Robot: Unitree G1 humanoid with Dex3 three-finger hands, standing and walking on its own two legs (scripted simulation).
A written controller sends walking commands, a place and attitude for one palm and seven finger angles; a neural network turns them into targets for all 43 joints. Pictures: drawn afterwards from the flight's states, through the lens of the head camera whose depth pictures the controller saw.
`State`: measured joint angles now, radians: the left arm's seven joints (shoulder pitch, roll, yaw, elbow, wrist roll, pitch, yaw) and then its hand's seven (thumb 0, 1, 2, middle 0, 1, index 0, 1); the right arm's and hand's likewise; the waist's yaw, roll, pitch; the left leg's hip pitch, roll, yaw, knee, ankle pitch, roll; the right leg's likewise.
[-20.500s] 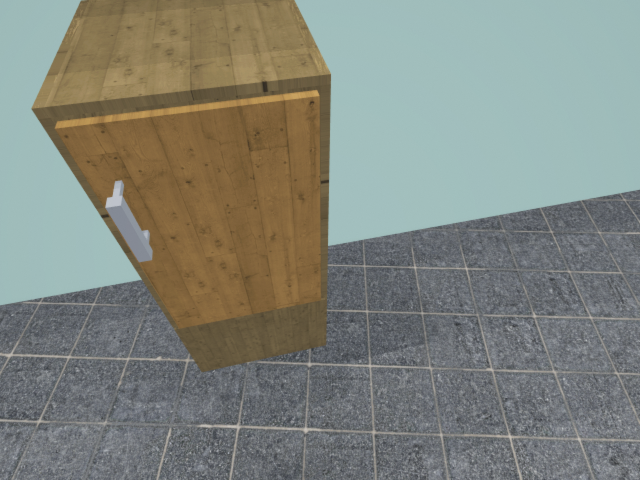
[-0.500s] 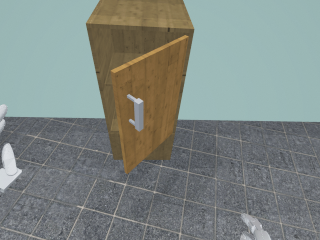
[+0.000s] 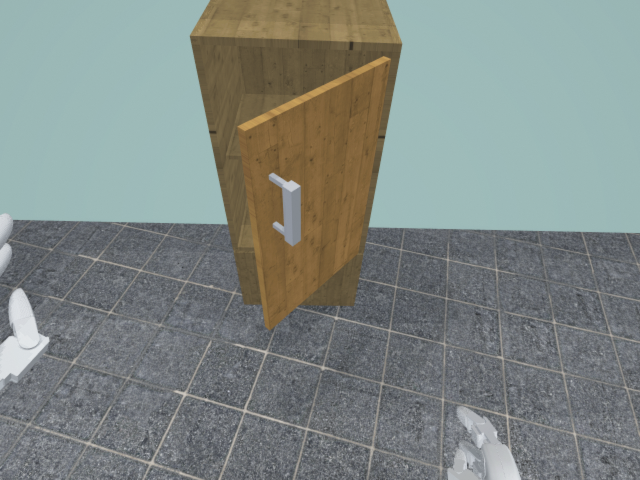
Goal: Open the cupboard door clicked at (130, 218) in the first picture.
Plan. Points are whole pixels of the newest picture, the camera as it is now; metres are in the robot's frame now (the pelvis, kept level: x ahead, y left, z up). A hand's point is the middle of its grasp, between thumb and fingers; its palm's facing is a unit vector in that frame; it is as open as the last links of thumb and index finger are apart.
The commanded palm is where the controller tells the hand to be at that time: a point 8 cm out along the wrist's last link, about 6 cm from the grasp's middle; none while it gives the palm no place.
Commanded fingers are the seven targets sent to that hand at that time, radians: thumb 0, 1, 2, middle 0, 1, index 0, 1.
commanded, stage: let the arm hang, fingers relaxed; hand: left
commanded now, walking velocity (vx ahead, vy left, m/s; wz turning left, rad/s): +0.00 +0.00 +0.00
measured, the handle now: (284, 209) +0.56 +0.10 -0.01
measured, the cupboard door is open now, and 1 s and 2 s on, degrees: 47 47 47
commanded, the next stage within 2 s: look to check the result in 1.10 s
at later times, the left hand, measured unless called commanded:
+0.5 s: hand out of the picture -0.10 +0.17 -0.17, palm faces +0.07 -0.98 -0.18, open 7.3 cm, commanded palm none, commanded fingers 0.00 0.90 0.90 -0.20 -0.30 -0.20 -0.30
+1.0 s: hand out of the picture +0.03 +0.15 -0.18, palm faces +0.06 -0.98 -0.20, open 7.3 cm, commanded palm none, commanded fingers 0.00 0.90 0.90 -0.20 -0.30 -0.20 -0.30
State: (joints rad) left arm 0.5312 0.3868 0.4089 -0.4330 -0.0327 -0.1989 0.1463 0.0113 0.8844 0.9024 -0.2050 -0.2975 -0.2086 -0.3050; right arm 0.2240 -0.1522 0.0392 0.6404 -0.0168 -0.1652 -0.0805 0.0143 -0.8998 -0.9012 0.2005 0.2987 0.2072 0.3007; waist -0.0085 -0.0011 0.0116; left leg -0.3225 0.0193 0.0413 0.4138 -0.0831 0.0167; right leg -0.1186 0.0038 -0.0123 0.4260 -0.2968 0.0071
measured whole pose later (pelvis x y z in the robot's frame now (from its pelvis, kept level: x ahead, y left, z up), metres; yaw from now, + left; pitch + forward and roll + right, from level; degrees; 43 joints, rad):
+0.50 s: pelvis +0.00 -0.01 +0.00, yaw +3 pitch -1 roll -1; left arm 0.41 0.20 0.01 1.17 0.01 0.03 0.01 0.01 0.93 0.90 -0.20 -0.30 -0.20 -0.30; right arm 0.28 -0.20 -0.01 1.12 -0.02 0.04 -0.02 0.01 -0.91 -0.90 0.20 0.30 0.20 0.30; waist 0.01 -0.02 0.08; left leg -0.33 0.01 0.00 0.44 -0.09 0.01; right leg -0.10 0.00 -0.06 0.44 -0.32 0.00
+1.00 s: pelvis +0.02 -0.02 +0.00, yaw +2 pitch -2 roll +0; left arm 0.25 0.14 0.01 1.13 0.01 0.00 0.04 0.01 0.92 0.90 -0.20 -0.30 -0.20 -0.30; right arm 0.24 -0.15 -0.01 1.15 -0.03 0.02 -0.03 0.01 -0.92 -0.90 0.20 0.30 0.20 0.30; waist -0.02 0.01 0.04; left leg -0.27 0.01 0.01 0.43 -0.12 -0.01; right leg -0.05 0.00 -0.05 0.44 -0.35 -0.02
